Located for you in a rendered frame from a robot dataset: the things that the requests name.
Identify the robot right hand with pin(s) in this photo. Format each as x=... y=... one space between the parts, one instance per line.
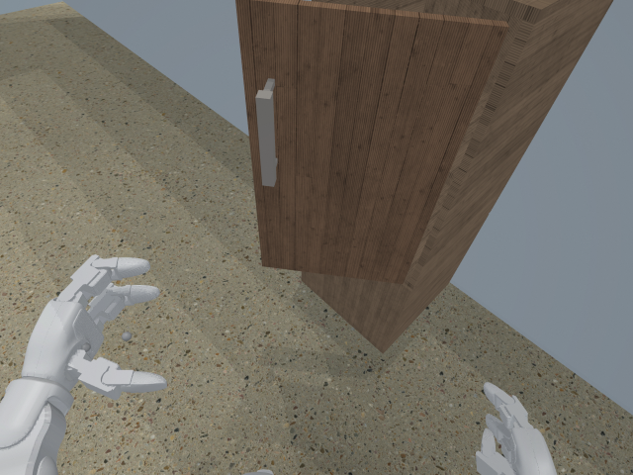
x=523 y=446

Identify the cupboard door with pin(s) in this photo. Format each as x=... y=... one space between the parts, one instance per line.
x=370 y=108

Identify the robot left hand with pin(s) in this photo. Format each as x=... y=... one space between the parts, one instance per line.
x=54 y=349

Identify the robot left forearm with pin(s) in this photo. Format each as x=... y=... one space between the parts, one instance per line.
x=32 y=426

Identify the handle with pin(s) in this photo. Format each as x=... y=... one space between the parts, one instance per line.
x=266 y=133

